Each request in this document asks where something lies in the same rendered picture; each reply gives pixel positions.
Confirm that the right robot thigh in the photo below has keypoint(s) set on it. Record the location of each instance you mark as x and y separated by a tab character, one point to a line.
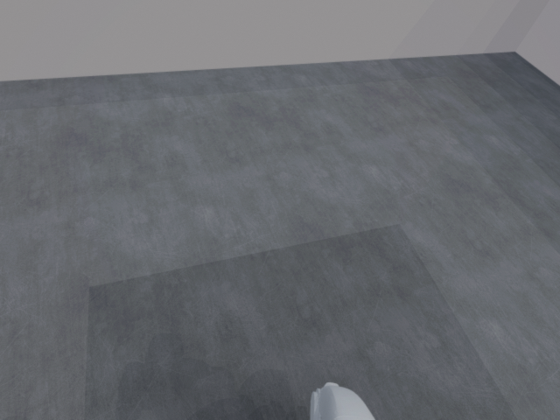
338	403

